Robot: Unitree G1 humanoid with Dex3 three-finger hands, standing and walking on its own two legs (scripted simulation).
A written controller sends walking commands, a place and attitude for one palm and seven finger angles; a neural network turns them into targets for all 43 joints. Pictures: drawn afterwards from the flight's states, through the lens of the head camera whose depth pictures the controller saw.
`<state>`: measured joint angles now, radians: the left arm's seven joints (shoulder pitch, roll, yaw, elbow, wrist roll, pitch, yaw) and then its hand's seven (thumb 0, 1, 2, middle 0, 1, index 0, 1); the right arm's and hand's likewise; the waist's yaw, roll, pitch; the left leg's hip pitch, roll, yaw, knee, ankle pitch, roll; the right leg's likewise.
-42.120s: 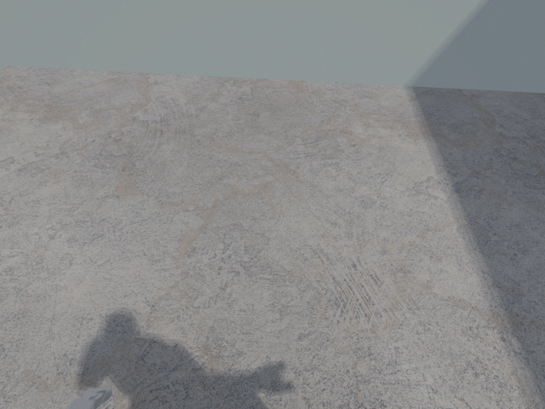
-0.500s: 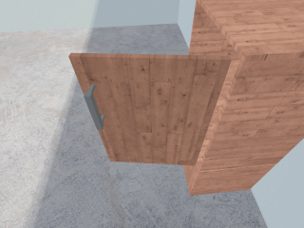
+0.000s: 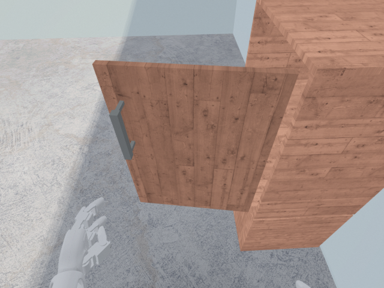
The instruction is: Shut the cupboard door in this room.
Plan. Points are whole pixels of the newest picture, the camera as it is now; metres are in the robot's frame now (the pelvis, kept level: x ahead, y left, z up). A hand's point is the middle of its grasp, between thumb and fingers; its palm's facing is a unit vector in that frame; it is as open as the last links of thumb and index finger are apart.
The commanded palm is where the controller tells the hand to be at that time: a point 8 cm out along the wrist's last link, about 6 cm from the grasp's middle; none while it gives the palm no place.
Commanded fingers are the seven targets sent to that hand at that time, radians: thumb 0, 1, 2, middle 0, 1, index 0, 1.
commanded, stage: raise the hand and make a fist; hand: left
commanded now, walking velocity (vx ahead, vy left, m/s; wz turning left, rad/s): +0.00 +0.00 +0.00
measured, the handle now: (124, 131) +0.47 +0.19 +0.06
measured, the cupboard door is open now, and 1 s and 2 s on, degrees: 81 81 81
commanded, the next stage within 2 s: bring the fist close to the handle in 1.74 s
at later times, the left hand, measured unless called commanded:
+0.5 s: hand (118, 251) +0.20 +0.15 +0.00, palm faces -0.15 -0.99 -0.06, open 4.9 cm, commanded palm +0.16 +0.22 +0.00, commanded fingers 0.00 0.90 0.90 -0.82 -0.98 -0.82 -0.98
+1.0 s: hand (87, 230) +0.22 +0.21 +0.05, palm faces -0.07 -1.00 -0.06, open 3.1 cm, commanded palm +0.20 +0.26 +0.04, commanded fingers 0.00 0.90 0.90 -1.28 -1.48 -1.28 -1.48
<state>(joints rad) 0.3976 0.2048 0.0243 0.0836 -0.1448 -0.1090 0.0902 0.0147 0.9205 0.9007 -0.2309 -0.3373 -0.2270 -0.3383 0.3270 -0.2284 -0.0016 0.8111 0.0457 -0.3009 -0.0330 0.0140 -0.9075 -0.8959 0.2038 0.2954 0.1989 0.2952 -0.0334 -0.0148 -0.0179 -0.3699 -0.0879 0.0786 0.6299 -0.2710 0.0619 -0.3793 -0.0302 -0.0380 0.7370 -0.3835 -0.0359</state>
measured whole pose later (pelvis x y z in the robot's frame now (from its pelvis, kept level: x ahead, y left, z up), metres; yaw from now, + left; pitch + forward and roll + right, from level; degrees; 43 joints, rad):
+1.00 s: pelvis +0.01 +0.03 -0.04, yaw -1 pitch +10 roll -3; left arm 0.47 0.28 0.13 -0.24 -0.29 -0.29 -0.24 0.02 0.90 0.90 -1.11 -1.29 -1.10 -1.29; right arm 0.24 -0.24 0.02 0.48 0.04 -0.22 -0.04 0.02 -0.90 -0.90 0.20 0.30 0.20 0.30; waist 0.02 0.04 -0.11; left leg -0.73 -0.06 0.02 1.02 -0.47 0.10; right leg -0.68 0.03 -0.07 0.96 -0.45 -0.01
